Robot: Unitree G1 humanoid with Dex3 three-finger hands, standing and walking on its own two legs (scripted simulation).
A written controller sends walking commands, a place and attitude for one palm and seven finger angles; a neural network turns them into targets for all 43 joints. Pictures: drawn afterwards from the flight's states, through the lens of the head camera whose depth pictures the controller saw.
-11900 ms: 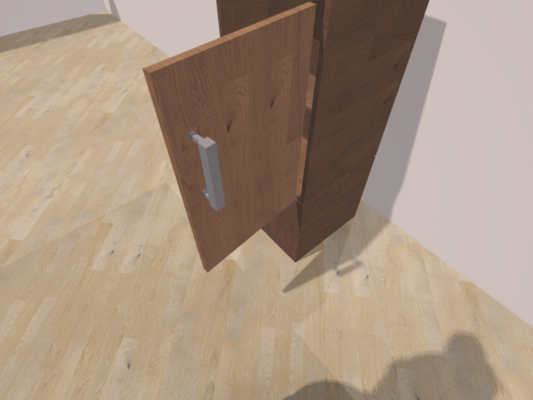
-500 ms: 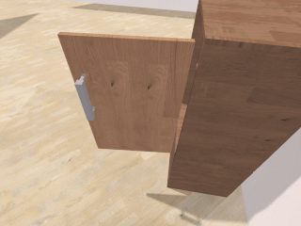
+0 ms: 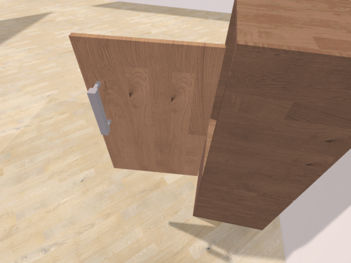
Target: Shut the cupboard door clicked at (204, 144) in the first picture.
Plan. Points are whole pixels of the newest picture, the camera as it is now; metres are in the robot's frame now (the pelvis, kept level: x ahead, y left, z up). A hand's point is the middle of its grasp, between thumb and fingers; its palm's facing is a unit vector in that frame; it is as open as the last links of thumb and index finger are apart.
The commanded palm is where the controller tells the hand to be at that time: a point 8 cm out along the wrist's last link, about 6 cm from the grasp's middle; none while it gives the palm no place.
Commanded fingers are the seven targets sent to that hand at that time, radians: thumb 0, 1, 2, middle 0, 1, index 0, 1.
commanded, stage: come to a stop and stand still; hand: left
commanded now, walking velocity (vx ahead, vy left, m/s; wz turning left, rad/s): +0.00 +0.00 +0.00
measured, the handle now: (101, 109) +0.52 +0.26 +0.03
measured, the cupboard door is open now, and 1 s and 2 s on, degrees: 96 96 96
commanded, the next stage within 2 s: look again from close up in 0.02 s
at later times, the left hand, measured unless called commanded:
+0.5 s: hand out of the picture +0.03 +0.19 -0.17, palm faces +0.02 -0.97 -0.25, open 7.4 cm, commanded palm none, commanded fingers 0.00 0.90 0.90 -0.20 -0.30 -0.20 -0.30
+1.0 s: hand out of the picture +0.03 +0.18 -0.18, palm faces +0.06 -0.98 -0.20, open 7.4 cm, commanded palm none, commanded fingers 0.00 0.90 0.90 -0.20 -0.30 -0.20 -0.30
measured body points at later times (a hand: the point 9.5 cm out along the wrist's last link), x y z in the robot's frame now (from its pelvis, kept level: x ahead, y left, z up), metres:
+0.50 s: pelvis +0.01 +0.01 -0.01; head +0.01 -0.01 +0.44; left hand +0.03 +0.25 -0.15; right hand +0.01 -0.21 -0.17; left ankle +0.00 +0.11 -0.74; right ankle +0.01 -0.13 -0.74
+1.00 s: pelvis +0.04 +0.00 -0.01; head +0.06 +0.00 +0.44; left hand +0.03 +0.23 -0.17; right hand +0.05 -0.23 -0.17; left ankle +0.00 +0.11 -0.74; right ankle +0.01 -0.13 -0.74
